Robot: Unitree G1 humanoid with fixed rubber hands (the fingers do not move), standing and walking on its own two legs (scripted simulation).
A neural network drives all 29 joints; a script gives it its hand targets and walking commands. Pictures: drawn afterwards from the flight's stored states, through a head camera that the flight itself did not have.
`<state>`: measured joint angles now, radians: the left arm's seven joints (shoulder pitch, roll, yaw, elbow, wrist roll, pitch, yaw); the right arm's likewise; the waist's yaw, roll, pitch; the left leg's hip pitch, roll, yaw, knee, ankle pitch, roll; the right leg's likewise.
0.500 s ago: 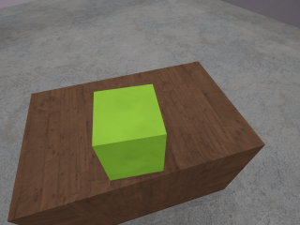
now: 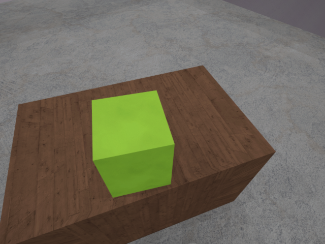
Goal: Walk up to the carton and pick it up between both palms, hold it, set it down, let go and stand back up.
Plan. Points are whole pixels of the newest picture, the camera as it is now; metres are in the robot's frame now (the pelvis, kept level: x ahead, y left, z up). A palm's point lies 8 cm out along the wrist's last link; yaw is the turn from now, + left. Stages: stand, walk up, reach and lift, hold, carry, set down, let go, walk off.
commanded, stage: walk up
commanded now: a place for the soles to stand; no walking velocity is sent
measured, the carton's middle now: (134, 145) +0.42 +0.08 -0.06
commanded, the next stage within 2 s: none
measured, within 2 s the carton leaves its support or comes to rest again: neither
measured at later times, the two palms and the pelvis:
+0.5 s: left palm out of the picture +0.04 +0.28 -0.13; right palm out of the picture -0.06 -0.27 -0.11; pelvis -0.09 +0.01 +0.00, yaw -2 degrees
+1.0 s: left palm out of the picture -0.11 +0.24 -0.13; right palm out of the picture -0.08 -0.25 -0.13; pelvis -0.11 -0.01 +0.00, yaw +8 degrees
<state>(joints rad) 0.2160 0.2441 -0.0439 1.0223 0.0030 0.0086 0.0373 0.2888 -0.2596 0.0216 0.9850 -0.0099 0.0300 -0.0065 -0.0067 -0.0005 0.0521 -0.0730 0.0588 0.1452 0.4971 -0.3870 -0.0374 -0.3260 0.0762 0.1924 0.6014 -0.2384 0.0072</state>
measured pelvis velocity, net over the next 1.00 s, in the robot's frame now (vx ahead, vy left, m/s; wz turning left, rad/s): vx -0.11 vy -0.01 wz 0.14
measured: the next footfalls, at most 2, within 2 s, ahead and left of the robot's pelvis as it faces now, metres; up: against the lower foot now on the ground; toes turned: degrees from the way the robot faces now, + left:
right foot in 0.68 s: -0.12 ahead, -0.14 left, +0.00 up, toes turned +2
left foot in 0.96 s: -0.05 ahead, +0.13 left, +0.00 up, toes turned +19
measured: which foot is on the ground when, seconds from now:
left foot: down 0.00-0.70, up 0.72-0.94, down 0.96-1.00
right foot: down 0.00-0.38, up 0.40-0.66, down 0.68-1.00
